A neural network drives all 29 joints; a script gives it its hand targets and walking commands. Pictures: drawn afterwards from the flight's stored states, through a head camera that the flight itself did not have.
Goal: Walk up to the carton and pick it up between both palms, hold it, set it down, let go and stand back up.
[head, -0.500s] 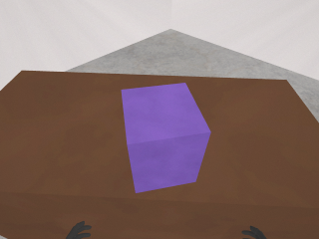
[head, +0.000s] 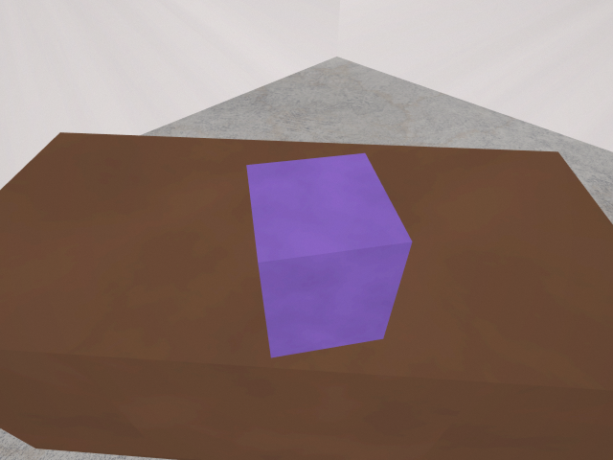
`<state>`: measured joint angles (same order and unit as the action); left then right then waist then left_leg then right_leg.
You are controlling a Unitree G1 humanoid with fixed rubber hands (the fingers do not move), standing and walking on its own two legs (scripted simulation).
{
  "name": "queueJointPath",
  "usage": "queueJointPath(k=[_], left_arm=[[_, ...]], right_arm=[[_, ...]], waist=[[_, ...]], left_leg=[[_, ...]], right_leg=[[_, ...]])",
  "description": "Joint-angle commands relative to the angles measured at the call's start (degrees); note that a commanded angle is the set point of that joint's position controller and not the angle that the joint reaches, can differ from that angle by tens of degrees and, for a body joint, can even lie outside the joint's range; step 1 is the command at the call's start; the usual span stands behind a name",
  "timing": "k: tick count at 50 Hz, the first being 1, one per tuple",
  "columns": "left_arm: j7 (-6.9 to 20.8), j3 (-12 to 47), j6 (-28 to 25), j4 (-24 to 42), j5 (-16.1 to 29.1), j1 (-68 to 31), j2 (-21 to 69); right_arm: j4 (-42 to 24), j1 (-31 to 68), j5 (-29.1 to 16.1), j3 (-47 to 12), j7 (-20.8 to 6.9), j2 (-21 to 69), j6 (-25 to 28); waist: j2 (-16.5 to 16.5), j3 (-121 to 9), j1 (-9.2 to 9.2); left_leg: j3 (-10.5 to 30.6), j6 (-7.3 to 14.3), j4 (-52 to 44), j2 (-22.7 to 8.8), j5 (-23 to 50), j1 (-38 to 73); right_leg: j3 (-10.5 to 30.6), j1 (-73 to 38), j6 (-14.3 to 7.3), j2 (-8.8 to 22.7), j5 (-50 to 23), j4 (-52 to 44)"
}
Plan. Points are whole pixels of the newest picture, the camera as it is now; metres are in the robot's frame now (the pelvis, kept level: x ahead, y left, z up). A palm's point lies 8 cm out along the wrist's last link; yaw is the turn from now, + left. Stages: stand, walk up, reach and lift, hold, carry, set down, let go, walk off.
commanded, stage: stand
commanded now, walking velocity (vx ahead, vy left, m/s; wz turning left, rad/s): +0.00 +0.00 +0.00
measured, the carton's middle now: (317, 255) +0.44 +0.00 +0.00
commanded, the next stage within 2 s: none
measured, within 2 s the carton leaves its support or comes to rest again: neither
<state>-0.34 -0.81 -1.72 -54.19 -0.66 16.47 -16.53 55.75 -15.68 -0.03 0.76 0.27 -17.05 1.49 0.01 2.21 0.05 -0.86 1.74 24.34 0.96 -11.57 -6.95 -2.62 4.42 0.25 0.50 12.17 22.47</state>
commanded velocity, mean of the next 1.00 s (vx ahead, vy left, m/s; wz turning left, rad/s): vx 0.00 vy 0.00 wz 0.00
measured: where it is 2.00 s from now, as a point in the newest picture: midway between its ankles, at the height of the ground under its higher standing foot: outside the picture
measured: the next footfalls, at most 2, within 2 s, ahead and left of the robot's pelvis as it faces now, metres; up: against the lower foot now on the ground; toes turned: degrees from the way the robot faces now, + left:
none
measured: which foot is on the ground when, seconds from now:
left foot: down 0.00-1.00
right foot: down 0.00-1.00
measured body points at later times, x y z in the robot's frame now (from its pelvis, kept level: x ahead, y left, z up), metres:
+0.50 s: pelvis -0.02 +0.02 +0.00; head -0.04 +0.03 +0.45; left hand +0.00 +0.30 -0.14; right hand +0.03 -0.27 -0.13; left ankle +0.03 +0.10 -0.74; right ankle +0.01 -0.12 -0.74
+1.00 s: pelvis -0.01 +0.01 +0.00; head -0.02 +0.02 +0.45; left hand +0.02 +0.30 -0.14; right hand +0.05 -0.27 -0.13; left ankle +0.03 +0.10 -0.74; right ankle +0.01 -0.12 -0.74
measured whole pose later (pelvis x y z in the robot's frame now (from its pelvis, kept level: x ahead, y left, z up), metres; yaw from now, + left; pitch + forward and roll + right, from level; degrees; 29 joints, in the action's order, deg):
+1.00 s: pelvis -0.01 +0.01 +0.00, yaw +1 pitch -3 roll +0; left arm -0.9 0.3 -1.8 -58.8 -0.3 16.6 -17.8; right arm 58.2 -13.7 -0.2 0.9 0.3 -17.5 0.9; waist -0.5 1.3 0.4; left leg -0.6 3.0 21.9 2.9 -9.2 -9.3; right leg -2.9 7.4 1.5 2.4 11.2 22.0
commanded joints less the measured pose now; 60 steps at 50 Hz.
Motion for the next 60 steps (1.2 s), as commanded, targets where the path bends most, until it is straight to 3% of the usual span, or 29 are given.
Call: queueJointPath(k=[1,15,23,60], left_arm=[[-0.71,-2.53,-1.39,3.17,0.17,-0.9,-11.59],[-0.67,-1.97,-1.08,0.52,0.07,0.27,-11.7],[-0.84,-1.71,-1.08,0.07,0.11,1.21,-12.15],[-1.48,-1.62,-1.05,-2.42,0.69,-0.93,-12.46]], right_arm=[[-3.74,1.53,-0.15,2.3,0.71,-11.86,1.52],[-2.41,2.47,-0.02,2.69,0.7,-12.66,1.12],[-2.31,2.18,0.09,3.13,0.58,-12.78,0.83],[-0.33,2.9,-0.44,2.11,1.14,-11.9,0.98]], waist=[[-0.19,3.84,0.28],[1.72,4.2,0.6],[1.07,2.81,0.45],[-0.08,1.26,0.18]], left_leg=[[8.89,0.11,-8.56,-7.34,-3.08,-6.17],[11.67,-0.1,-12.86,-8.07,-14.5,-9.64],[12.44,0.06,-13.2,-8.22,-15.49,-9.25],[9.85,0.0,-9.36,-7.75,3.25,-3.36]], right_leg=[[7.62,2.49,-0.65,6.35,0.36,-6.23],[6.26,3.87,-0.51,5.6,4.36,-5.24],[5.68,4.83,-0.54,5.68,4.96,-4.85],[6.35,2.97,-0.86,7.65,-2.54,-6.03]])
